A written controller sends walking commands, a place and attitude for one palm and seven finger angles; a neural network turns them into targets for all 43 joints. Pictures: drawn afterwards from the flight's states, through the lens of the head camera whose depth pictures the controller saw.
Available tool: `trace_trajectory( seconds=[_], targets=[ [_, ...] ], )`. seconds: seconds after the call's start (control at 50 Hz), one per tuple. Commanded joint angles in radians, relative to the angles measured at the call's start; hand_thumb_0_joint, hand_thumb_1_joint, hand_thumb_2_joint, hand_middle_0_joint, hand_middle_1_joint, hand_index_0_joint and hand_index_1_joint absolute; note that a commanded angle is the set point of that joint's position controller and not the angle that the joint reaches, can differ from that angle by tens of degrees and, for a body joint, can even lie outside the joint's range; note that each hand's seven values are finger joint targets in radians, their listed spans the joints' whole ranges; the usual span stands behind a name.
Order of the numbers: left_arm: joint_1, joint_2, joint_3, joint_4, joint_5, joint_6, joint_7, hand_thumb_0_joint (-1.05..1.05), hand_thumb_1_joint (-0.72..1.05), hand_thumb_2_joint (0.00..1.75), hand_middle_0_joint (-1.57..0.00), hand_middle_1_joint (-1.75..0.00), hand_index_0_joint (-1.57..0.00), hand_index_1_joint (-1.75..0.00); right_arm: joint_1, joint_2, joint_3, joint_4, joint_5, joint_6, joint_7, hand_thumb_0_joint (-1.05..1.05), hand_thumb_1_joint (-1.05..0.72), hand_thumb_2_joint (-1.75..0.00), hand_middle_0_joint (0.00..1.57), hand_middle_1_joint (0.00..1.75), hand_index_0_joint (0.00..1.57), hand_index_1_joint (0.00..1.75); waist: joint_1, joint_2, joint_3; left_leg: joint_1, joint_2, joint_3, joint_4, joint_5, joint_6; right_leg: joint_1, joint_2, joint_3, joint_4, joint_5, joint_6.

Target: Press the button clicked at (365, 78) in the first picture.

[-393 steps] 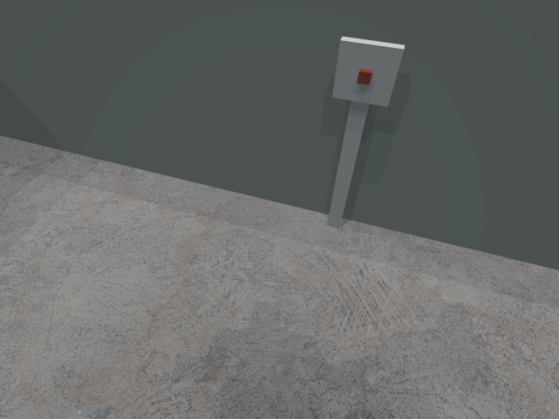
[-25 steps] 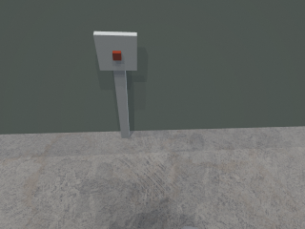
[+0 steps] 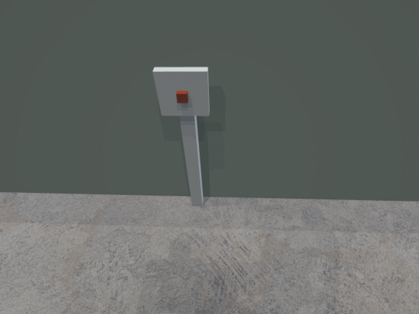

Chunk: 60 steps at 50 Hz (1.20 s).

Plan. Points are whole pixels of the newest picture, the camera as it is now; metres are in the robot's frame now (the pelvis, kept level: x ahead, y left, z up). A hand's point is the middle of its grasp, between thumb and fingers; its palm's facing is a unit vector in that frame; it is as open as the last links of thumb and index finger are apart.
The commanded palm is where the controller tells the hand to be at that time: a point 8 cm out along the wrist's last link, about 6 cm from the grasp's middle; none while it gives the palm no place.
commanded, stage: take the last steps up to it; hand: left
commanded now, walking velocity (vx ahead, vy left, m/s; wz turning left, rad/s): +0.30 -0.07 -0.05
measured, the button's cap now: (182, 96) +0.79 +0.15 -0.02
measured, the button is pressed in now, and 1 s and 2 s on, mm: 0 0 0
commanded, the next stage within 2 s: come to a stop and stand still in 0.76 s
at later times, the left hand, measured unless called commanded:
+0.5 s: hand (133, 291) +0.21 +0.20 -0.17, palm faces -0.03 -0.98 -0.20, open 7.4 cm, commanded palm none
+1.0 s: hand (173, 263) +0.29 +0.12 -0.20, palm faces +0.03 -0.99 -0.13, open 7.3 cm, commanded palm none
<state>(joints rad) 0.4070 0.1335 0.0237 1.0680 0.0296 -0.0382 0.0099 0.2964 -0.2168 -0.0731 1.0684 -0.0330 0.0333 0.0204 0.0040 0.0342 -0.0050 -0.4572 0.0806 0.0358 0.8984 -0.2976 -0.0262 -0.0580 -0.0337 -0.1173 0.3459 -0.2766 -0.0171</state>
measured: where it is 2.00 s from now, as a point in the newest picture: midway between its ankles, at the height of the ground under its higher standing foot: outside the picture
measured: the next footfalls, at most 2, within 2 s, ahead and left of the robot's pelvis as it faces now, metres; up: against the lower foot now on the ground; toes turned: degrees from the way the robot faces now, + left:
left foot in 0.14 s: +0.12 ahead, +0.15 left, +0.00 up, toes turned +7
right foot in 0.60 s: +0.30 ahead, -0.14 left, +0.00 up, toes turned -12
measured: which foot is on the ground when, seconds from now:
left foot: up 0.00-0.12, down 0.14-0.60, up 0.62-0.94, down 0.96-1.00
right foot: down 0.00-0.16, up 0.18-0.58, down 0.60-1.00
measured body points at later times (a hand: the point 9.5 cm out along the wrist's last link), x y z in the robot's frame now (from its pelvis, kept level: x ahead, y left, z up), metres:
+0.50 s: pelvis +0.14 +0.02 -0.01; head +0.14 +0.01 +0.44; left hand +0.21 +0.26 -0.15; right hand +0.09 -0.20 -0.16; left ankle +0.08 +0.14 -0.75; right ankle +0.22 -0.13 -0.71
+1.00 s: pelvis +0.30 -0.03 -0.01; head +0.31 -0.02 +0.44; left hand +0.29 +0.18 -0.18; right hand +0.38 -0.26 -0.16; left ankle +0.37 +0.06 -0.75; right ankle +0.26 -0.13 -0.75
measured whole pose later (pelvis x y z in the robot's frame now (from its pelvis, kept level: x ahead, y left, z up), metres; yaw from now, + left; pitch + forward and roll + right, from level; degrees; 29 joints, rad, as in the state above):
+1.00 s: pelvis +0.30 -0.03 -0.01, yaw -3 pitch -2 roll -2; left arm 0.32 0.13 0.02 1.13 0.01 -0.02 0.02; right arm 0.15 -0.15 -0.02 1.06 -0.02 -0.04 -0.02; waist 0.03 0.00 0.04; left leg -0.33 0.07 0.10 0.56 -0.17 0.01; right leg -0.12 0.01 -0.17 0.48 -0.33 -0.02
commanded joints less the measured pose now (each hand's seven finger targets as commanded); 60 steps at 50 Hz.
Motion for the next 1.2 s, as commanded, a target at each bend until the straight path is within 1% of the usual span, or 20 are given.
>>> trace_trajectory(
  seconds=[0.0,0.06,0.1,0.12,0.14,0.2,0.28,0.48,0.54,0.56,0.58,0.62,0.66,0.7,0.86,0.92,0.94,1.02,1.1,1.18],
  targets=[
    [0.093,0.156,0.035,0.018,0.002,-0.023,0.009,0.00,0.90,0.90,-0.20,-0.30,-0.20,-0.30,-0.168,0.008,0.010,-0.113,0.008,-0.051,0.005,0.00,-0.90,-0.90,0.20,0.30,0.20,0.30,0.050,-0.191,0.133,-0.076,-0.005,0.055,-0.155,-0.036,0.010,-0.030,-0.241,0.208,-0.155,0.074,-0.137],
    [0.082,0.155,0.037,0.044,-0.003,-0.018,0.009,0.00,0.90,0.90,-0.20,-0.30,-0.20,-0.30,-0.107,0.016,0.017,-0.085,0.011,-0.070,-0.003,0.00,-0.90,-0.90,0.20,0.30,0.20,0.30,0.014,-0.187,0.100,0.121,-0.032,0.097,-0.327,0.014,0.022,-0.082,-0.208,0.171,-0.065,0.116,-0.116],
    [0.073,0.118,0.031,0.052,-0.013,-0.012,0.004,0.00,0.90,0.90,-0.20,-0.30,-0.20,-0.30,0.058,-0.038,0.007,-0.018,0.009,-0.089,-0.022,0.00,-0.90,-0.90,0.20,0.30,0.20,0.30,-0.059,-0.049,0.031,0.465,-0.016,0.075,-0.469,0.059,0.039,-0.252,-0.136,0.102,0.166,0.141,-0.063],
    [0.083,0.066,0.023,0.034,-0.016,-0.010,-0.004,0.00,0.90,0.90,-0.20,-0.30,-0.20,-0.30,0.180,-0.144,-0.022,0.013,0.002,-0.093,-0.033,0.00,-0.90,-0.90,0.20,0.30,0.20,0.30,-0.106,0.180,-0.041,0.646,0.214,-0.223,-0.523,-0.021,0.112,-0.454,-0.039,0.026,0.418,-0.062,-0.014],
    [0.022,0.062,0.017,-0.006,-0.013,-0.013,-0.006,0.00,0.90,0.90,-0.20,-0.30,-0.20,-0.30,0.296,-0.214,-0.034,0.031,0.001,-0.086,-0.041,0.00,-0.90,-0.90,0.20,0.30,0.20,0.30,-0.142,0.237,-0.052,0.649,0.390,-0.452,-0.654,-0.035,0.192,-0.566,0.013,0.005,0.643,-0.300,0.003],
    [-0.077,0.078,0.035,-0.008,0.002,0.008,-0.018,0.00,0.90,0.90,-0.20,-0.30,-0.20,-0.30,0.114,-0.097,-0.007,-0.006,0.006,-0.083,-0.049,0.00,-0.90,-0.90,0.20,0.30,0.20,0.30,-0.079,0.119,0.159,0.310,0.329,-0.319,-0.757,-0.234,0.183,-0.595,-0.094,0.100,0.829,-0.129,-0.007],
    [0.013,0.034,0.038,0.011,0.004,0.029,-0.031,0.00,0.90,0.90,-0.20,-0.30,-0.20,-0.30,0.041,-0.045,0.006,-0.033,0.009,-0.104,-0.051,0.00,-0.90,-0.90,0.20,0.30,0.20,0.30,0.001,0.095,0.132,0.218,0.232,-0.092,-0.766,-0.062,0.149,-0.501,-0.102,0.075,0.745,0.024,0.021],
    [-0.219,0.076,0.051,-0.099,-0.004,0.018,-0.043,0.00,0.90,0.90,-0.20,-0.30,-0.20,-0.30,0.081,-0.097,-0.021,-0.012,-0.005,-0.092,-0.040,0.00,-0.90,-0.90,0.20,0.30,0.20,0.30,-0.024,0.086,0.135,0.279,0.242,-0.019,-0.677,0.084,0.162,-0.384,-0.069,0.008,0.316,0.064,0.027],
    [-0.035,0.137,0.066,-0.036,-0.001,-0.001,-0.037,0.00,0.90,0.90,-0.20,-0.30,-0.20,-0.30,0.071,-0.086,-0.015,-0.004,-0.001,-0.082,-0.034,0.00,-0.90,-0.90,0.20,0.30,0.20,0.30,0.067,-0.022,0.050,0.195,0.149,0.064,-0.388,0.147,0.098,-0.055,-0.010,-0.029,0.166,0.083,0.004],
    [0.086,0.216,0.082,0.001,0.004,-0.017,-0.028,0.00,0.90,0.90,-0.20,-0.30,-0.20,-0.30,0.098,-0.041,-0.003,-0.008,0.011,-0.085,-0.025,0.00,-0.90,-0.90,0.20,0.30,0.20,0.30,0.113,-0.191,-0.050,0.054,0.068,0.136,-0.103,0.061,0.062,0.146,-0.161,0.163,0.085,-0.002,-0.051],
    [0.171,0.319,0.099,0.015,-0.006,-0.020,-0.017,0.00,0.90,0.90,-0.20,-0.30,-0.20,-0.30,0.083,0.013,0.015,-0.052,0.022,-0.086,-0.023,0.00,-0.90,-0.90,0.20,0.30,0.20,0.30,0.124,-0.383,-0.109,-0.137,-0.047,0.117,0.197,-0.319,0.040,0.245,-0.382,0.526,-0.057,0.051,-0.149],
    [0.034,0.268,0.086,-0.018,-0.015,-0.013,-0.002,0.00,0.90,0.90,-0.20,-0.30,-0.20,-0.30,-0.001,-0.028,-0.001,-0.070,0.022,-0.076,-0.025,0.00,-0.90,-0.90,0.20,0.30,0.20,0.30,0.095,-0.260,-0.043,-0.192,0.017,-0.033,0.401,-0.216,0.058,0.073,-0.388,0.525,-0.146,-0.136,-0.193],
    [-0.111,0.179,0.057,-0.060,-0.010,-0.017,0.007,0.00,0.90,0.90,-0.20,-0.30,-0.20,-0.30,-0.006,-0.016,0.004,-0.053,0.007,-0.070,-0.021,0.00,-0.90,-0.90,0.20,0.30,0.20,0.30,0.027,-0.127,0.037,-0.128,0.068,-0.035,0.334,-0.074,0.044,-0.115,-0.307,0.323,-0.142,-0.054,-0.162],
    [-0.144,0.141,0.043,-0.058,-0.006,-0.025,0.009,0.00,0.90,0.90,-0.20,-0.30,-0.20,-0.30,0.059,0.012,0.011,-0.030,0.004,-0.053,-0.020,0.00,-0.90,-0.90,0.20,0.30,0.20,0.30,-0.023,-0.148,0.030,-0.047,0.062,-0.004,0.220,-0.043,0.024,-0.179,-0.262,0.178,-0.139,0.114,-0.143],
    [-0.065,0.133,0.034,0.005,-0.008,-0.029,0.010,0.00,0.90,0.90,-0.20,-0.30,-0.20,-0.30,-0.046,0.045,0.031,-0.053,0.012,-0.065,-0.017,0.00,-0.90,-0.90,0.20,0.30,0.20,0.30,0.005,-0.111,0.033,0.056,0.009,0.051,-0.211,0.013,0.006,-0.084,-0.230,0.131,-0.073,0.403,-0.161],
    [-0.076,0.100,0.013,0.023,-0.020,-0.011,0.020,0.00,0.90,0.90,-0.20,-0.30,-0.20,-0.30,0.001,0.028,0.047,-0.008,0.019,-0.074,-0.035,0.00,-0.90,-0.90,0.20,0.30,0.20,0.30,-0.018,-0.053,-0.012,0.304,0.011,0.012,-0.467,0.418,0.006,-0.115,-0.131,0.063,0.085,0.507,-0.061],
    [-0.036,0.073,0.006,0.024,-0.024,-0.003,0.026,0.00,0.90,0.90,-0.20,-0.30,-0.20,-0.30,0.018,-0.021,0.043,-0.005,0.019,-0.082,-0.045,0.00,-0.90,-0.90,0.20,0.30,0.20,0.30,-0.008,0.033,-0.050,0.412,0.098,-0.047,-0.437,0.751,0.043,-0.167,-0.100,0.058,0.117,0.391,-0.013],
    [-0.011,0.109,0.007,0.018,-0.026,0.043,0.043,0.00,0.90,0.90,-0.20,-0.30,-0.20,-0.30,-0.036,-0.080,0.026,-0.011,0.038,-0.050,-0.074,0.00,-0.90,-0.90,0.20,0.30,0.20,0.30,-0.001,0.226,-0.008,0.404,0.244,-0.155,-0.505,1.122,0.183,-0.201,-0.039,0.049,0.283,-0.145,0.043],
    [-0.035,0.101,0.031,-0.013,-0.017,0.065,0.038,0.00,0.90,0.90,-0.20,-0.30,-0.20,-0.30,-0.084,-0.112,-0.009,-0.048,0.022,-0.021,-0.079,0.00,-0.90,-0.90,0.20,0.30,0.20,0.30,-0.013,0.112,-0.059,0.442,0.278,-0.160,-0.497,0.988,0.245,-0.332,-0.019,0.106,0.541,-0.294,0.040],
    [-0.061,0.080,0.047,-0.058,-0.014,0.074,0.035,0.00,0.90,0.90,-0.20,-0.30,-0.20,-0.30,-0.124,-0.112,-0.028,-0.085,0.013,-0.012,-0.068,0.00,-0.90,-0.90,0.20,0.30,0.20,0.30,-0.009,0.058,-0.112,0.367,0.266,-0.128,-0.502,0.766,0.237,-0.332,-0.006,0.113,0.635,-0.259,0.047]
  ],
)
